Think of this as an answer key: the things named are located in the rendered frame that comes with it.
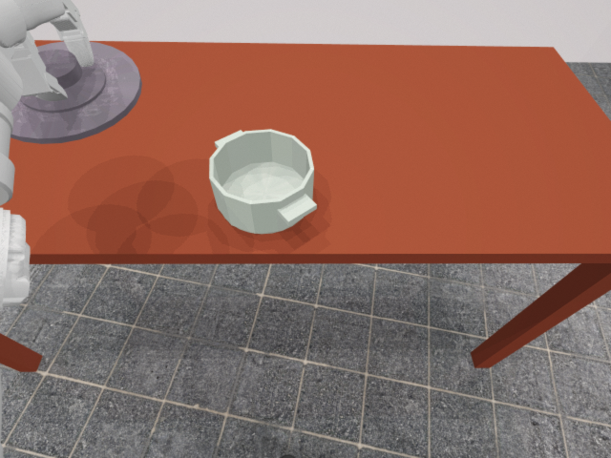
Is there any table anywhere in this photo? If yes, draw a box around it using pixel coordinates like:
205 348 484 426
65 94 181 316
0 40 611 372

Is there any robot left upper arm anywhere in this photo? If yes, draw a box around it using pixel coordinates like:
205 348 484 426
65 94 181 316
0 208 31 458

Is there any pot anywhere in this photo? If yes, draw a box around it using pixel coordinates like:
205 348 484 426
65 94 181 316
209 129 317 234

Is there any lid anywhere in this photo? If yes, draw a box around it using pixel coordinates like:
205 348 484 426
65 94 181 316
11 42 142 144

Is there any robot left forearm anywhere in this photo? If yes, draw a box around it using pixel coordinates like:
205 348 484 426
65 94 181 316
0 0 27 205

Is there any left robot hand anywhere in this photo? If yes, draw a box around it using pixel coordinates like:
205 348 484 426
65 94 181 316
11 0 94 101

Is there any knob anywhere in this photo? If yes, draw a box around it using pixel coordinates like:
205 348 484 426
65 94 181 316
38 49 83 89

